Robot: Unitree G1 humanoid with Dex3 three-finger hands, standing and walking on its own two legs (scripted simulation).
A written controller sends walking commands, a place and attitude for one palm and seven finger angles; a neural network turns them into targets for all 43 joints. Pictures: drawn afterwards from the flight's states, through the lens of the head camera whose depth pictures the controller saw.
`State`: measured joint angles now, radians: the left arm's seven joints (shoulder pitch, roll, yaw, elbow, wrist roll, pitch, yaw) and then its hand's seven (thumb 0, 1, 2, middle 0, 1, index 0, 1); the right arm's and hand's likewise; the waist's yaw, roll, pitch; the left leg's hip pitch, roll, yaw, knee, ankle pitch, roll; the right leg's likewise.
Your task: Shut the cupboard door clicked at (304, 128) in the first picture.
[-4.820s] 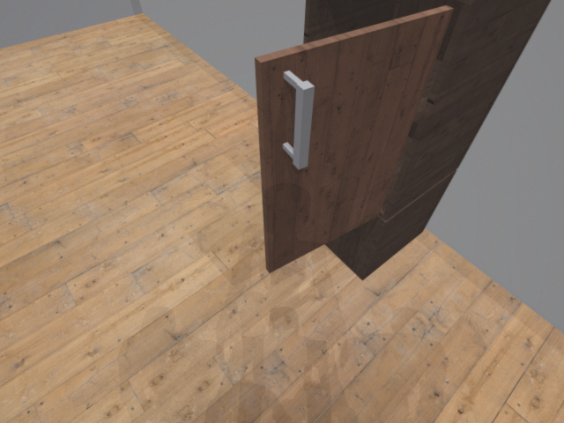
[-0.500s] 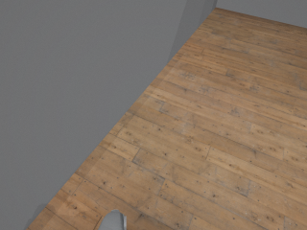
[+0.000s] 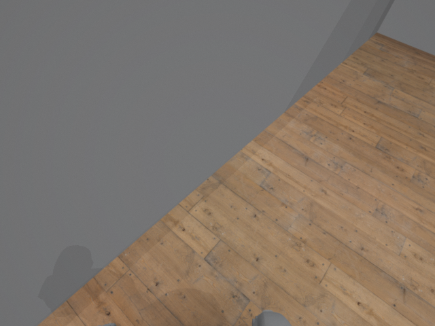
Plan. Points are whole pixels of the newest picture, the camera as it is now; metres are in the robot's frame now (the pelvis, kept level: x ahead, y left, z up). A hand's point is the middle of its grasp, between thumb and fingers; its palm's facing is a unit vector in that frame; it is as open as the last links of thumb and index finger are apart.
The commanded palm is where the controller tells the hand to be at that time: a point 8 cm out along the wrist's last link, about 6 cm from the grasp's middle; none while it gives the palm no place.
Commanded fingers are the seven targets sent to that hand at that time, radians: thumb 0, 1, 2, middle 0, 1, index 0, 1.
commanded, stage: turn to face it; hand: left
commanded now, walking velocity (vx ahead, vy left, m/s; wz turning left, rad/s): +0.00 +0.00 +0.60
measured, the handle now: out of the picture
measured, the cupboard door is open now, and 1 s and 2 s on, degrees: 83 83 83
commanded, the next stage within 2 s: none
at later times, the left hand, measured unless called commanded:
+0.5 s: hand out of the picture +0.07 +0.12 -0.15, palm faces +0.33 -0.90 -0.27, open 7.4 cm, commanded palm none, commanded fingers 0.00 0.90 0.90 -0.20 -0.30 -0.20 -0.30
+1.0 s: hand out of the picture +0.08 +0.16 -0.16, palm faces +0.58 -0.77 -0.26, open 7.4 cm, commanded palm none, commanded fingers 0.00 0.90 0.90 -0.20 -0.30 -0.20 -0.30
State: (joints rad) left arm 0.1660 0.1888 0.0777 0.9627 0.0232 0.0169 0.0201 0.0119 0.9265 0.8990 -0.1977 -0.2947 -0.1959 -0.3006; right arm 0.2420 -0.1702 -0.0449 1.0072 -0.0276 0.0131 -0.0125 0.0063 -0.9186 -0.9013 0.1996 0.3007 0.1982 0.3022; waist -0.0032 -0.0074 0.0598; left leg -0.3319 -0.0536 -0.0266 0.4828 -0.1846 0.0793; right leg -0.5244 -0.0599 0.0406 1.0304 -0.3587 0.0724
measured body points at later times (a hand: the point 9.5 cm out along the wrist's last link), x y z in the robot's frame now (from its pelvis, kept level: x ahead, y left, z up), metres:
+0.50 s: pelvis +0.07 -0.08 +0.00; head +0.13 -0.08 +0.45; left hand +0.05 +0.17 -0.13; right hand +0.23 -0.31 -0.15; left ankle +0.02 +0.07 -0.67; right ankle +0.04 -0.17 -0.74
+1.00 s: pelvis +0.12 -0.07 -0.01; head +0.16 -0.05 +0.44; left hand +0.05 +0.20 -0.14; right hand +0.33 -0.23 -0.15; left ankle +0.05 +0.04 -0.74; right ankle +0.21 -0.18 -0.71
